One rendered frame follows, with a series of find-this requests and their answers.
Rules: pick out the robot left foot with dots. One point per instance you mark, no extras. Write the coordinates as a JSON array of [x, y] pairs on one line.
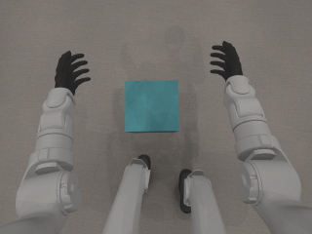
[[146, 160]]

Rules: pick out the robot left forearm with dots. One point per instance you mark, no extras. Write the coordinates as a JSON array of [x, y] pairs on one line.
[[55, 136]]

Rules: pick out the robot right upper arm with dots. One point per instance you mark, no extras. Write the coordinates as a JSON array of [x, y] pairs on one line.
[[272, 188]]

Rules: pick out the carton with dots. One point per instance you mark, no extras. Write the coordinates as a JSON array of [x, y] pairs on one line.
[[151, 106]]

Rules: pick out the left robot hand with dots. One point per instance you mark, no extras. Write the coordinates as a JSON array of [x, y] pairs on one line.
[[65, 77]]

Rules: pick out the right robot hand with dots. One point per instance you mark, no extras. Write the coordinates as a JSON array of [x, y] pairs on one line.
[[231, 64]]

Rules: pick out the robot left upper arm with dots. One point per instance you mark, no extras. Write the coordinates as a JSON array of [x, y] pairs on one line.
[[44, 203]]

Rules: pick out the left robot thigh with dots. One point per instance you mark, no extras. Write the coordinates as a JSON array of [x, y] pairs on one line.
[[125, 212]]

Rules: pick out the robot right forearm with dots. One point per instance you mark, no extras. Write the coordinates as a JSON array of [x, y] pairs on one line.
[[254, 140]]

